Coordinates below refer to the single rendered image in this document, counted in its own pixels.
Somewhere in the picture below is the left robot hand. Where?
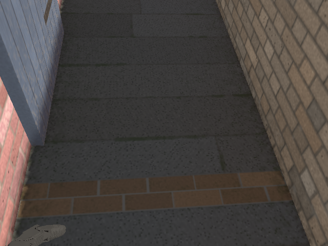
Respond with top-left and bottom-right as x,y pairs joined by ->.
8,224 -> 66,246

